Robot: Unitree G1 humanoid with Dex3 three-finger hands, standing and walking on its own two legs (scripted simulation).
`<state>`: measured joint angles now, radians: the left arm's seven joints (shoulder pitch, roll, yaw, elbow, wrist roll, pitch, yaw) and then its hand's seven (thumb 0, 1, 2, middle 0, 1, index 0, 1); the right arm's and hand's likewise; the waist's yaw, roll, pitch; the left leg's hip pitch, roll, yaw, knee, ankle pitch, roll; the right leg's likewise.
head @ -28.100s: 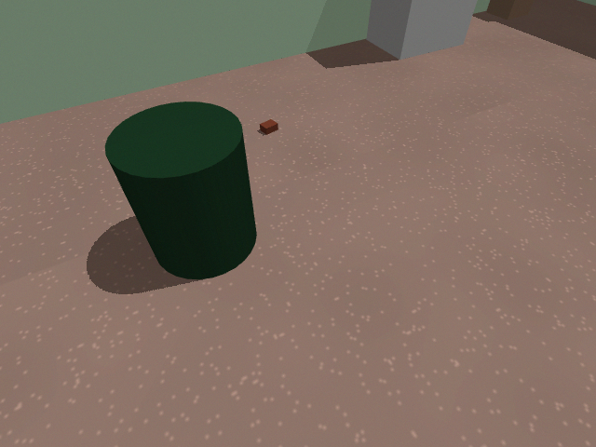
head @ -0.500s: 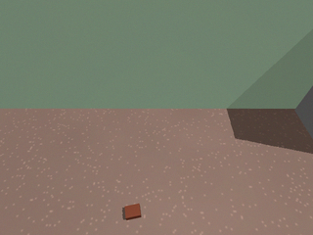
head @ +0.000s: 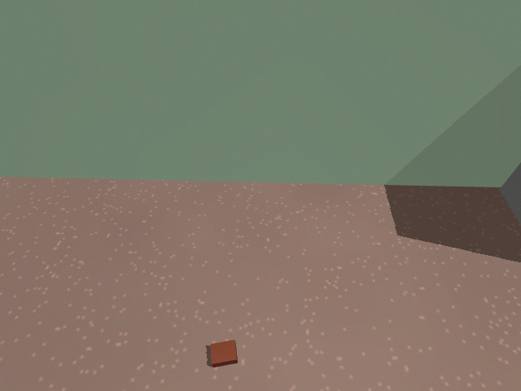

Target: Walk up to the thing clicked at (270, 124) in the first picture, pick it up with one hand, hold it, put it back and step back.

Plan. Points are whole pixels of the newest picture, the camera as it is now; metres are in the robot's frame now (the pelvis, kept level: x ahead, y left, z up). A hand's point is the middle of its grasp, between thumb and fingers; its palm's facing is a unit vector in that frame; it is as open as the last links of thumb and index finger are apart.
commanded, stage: stand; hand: left
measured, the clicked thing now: (224, 353) +0.41 +0.16 -0.76
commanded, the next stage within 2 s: walk up in 1.84 s
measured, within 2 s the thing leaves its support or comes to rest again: neither
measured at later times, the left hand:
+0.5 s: hand out of the picture +0.08 +0.25 -0.15, palm faces +0.00 -0.94 -0.35, open 7.4 cm
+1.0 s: hand out of the picture +0.08 +0.25 -0.15, palm faces +0.00 -0.94 -0.35, open 7.4 cm
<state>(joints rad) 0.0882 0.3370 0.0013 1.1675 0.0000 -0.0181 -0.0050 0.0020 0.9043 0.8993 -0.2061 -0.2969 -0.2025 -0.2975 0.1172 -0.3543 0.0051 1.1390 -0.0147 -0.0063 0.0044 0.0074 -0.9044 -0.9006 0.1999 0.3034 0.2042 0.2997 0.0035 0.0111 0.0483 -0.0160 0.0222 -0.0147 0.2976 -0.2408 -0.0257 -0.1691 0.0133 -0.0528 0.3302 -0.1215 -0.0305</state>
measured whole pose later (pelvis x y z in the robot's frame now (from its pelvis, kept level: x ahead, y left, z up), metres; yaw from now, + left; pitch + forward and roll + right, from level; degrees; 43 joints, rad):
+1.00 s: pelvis +0.00 -0.01 +0.00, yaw +0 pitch -3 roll +0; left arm 0.09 0.34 0.00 1.15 0.00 -0.02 -0.01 0.00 0.90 0.90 -0.21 -0.30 -0.20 -0.30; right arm 0.15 -0.36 0.01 1.11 -0.02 0.00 0.00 0.01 -0.90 -0.90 0.20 0.30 0.20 0.30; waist 0.00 0.02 0.04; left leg -0.01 0.03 -0.02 0.30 -0.25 -0.03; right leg -0.16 0.02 -0.06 0.34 -0.13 -0.04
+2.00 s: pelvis +0.00 -0.02 -0.01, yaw +0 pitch -1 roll +1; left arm 0.11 0.41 0.09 1.01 0.04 0.07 -0.05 0.00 0.90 0.90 -0.21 -0.30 -0.20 -0.30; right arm 0.19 -0.36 -0.04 1.02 -0.02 -0.02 -0.05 0.01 -0.90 -0.90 0.20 0.30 0.21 0.30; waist 0.00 -0.04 0.10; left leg -0.11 0.03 -0.02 0.45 -0.32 -0.03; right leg -0.31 0.02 -0.01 0.66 -0.35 -0.03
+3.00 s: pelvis -0.02 -0.03 -0.02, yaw +0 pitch -3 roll +0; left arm 0.11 0.41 0.03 0.96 0.00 0.01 0.02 0.00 0.90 0.90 -0.21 -0.30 -0.20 -0.30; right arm 0.13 -0.36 -0.04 0.96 -0.02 0.01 0.02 0.01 -0.91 -0.90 0.20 0.30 0.20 0.30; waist 0.01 -0.02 0.15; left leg -0.26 0.00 -0.03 0.64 -0.33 0.00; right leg -0.32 -0.03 0.07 0.76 -0.51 0.00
